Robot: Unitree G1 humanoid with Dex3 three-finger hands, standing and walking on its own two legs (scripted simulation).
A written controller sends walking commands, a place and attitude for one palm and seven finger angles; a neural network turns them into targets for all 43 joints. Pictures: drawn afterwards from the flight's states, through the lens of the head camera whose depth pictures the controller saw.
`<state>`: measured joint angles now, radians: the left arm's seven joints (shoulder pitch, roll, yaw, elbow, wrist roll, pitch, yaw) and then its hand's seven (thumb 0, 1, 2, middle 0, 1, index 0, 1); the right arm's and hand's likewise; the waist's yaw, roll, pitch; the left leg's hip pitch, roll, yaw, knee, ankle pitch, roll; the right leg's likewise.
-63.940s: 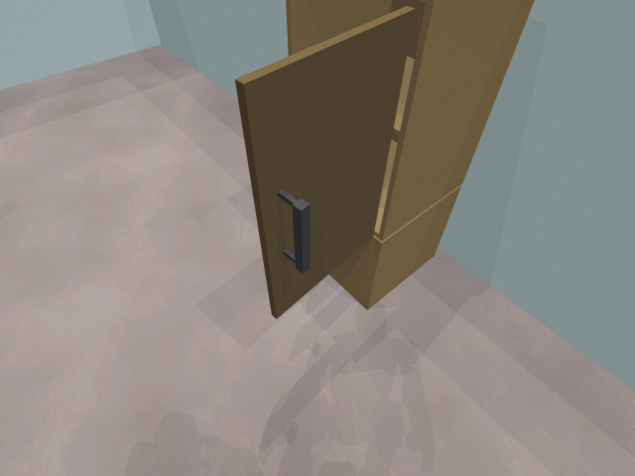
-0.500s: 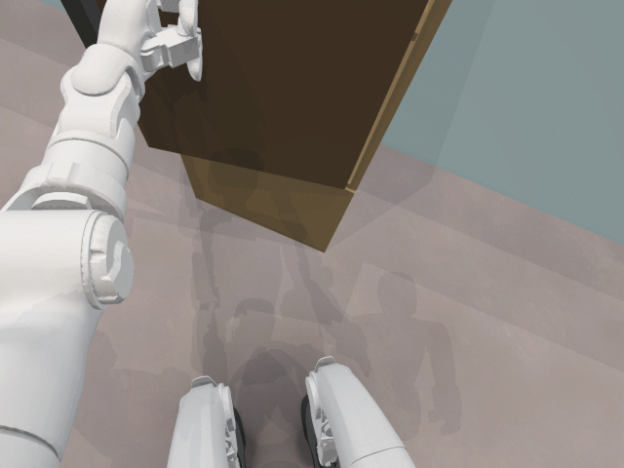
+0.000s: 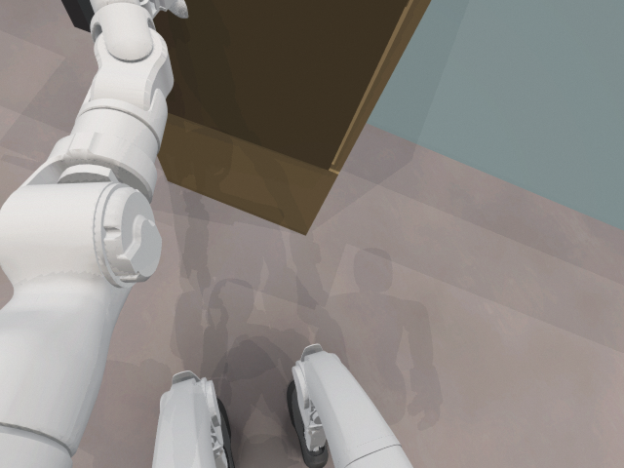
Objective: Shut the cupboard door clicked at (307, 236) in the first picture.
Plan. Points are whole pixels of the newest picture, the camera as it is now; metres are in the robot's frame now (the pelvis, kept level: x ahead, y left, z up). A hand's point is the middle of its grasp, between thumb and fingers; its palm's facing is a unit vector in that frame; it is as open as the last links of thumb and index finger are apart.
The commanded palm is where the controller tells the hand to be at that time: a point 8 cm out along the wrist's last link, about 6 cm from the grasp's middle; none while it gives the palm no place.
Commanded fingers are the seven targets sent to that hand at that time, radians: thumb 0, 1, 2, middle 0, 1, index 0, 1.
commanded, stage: pull the fist back off the door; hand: left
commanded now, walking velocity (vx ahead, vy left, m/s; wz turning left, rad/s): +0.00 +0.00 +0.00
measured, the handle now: out of the picture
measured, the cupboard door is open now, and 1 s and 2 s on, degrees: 3 3 3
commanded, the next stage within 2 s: draw the hand back to the body in 0.66 s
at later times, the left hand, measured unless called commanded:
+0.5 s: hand (197, 36) +0.55 +0.02 +0.11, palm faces +0.04 -1.00 -0.02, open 3.1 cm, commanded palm +0.52 +0.06 +0.12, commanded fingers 0.00 0.90 0.90 -1.30 -1.50 -1.30 -1.50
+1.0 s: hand (163, 71) +0.48 +0.05 +0.14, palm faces +0.07 -1.00 -0.06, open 3.1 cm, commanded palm +0.43 +0.11 +0.16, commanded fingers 0.00 0.90 0.90 -1.30 -1.50 -1.30 -1.50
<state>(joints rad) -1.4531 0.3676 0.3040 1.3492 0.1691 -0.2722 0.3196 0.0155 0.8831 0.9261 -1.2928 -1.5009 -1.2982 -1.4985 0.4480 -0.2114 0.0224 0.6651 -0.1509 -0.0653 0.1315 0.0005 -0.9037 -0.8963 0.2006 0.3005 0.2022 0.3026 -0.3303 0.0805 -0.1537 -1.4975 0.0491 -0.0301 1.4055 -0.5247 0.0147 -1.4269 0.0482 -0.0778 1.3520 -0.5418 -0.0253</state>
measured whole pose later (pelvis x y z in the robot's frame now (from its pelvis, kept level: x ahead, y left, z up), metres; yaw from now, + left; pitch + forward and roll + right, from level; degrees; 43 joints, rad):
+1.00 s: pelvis +0.03 -0.02 +0.08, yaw +1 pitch +20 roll +1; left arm -0.69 0.09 0.14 0.90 -0.01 -0.45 0.20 0.01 0.90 0.90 -1.29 -1.50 -1.30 -1.50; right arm 0.36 -0.21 -0.02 0.60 -0.04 0.09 0.08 0.00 -0.91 -0.90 0.20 0.30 0.20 0.30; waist -0.12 0.05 -0.14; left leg -0.93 0.03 0.04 1.05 -0.46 -0.01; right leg -0.92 0.04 0.00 1.08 -0.50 -0.04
